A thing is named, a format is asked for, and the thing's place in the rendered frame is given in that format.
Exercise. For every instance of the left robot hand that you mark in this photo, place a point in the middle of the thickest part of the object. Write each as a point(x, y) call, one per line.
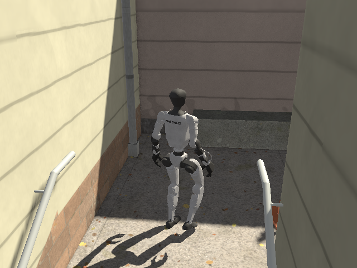
point(155, 157)

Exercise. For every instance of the robot left shin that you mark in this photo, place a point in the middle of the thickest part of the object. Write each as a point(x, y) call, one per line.
point(172, 203)

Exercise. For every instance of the robot right shin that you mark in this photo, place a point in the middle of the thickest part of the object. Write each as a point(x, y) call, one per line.
point(194, 204)

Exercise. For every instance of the left robot forearm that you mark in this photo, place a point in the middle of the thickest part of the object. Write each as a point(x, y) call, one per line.
point(155, 146)

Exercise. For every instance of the left robot upper arm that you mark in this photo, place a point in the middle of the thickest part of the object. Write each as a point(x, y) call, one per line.
point(158, 125)

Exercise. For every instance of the robot shin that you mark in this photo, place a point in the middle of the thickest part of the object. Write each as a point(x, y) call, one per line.
point(194, 204)
point(172, 203)

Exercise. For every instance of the right robot hand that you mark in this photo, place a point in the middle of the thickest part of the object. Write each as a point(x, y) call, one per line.
point(210, 169)

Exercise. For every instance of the right robot upper arm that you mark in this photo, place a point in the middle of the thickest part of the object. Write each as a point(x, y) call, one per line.
point(192, 121)

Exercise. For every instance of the right robot forearm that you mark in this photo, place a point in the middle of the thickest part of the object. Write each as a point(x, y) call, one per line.
point(202, 156)

